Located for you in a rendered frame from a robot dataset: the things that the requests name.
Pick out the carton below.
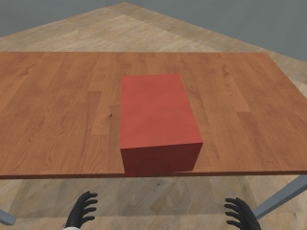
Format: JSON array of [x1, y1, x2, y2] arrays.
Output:
[[120, 73, 203, 177]]

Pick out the robot right hand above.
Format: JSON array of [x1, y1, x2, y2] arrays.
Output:
[[224, 197, 261, 230]]

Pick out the table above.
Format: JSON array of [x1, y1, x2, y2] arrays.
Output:
[[0, 51, 307, 226]]

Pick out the robot left hand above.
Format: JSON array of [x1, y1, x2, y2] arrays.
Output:
[[64, 191, 98, 229]]

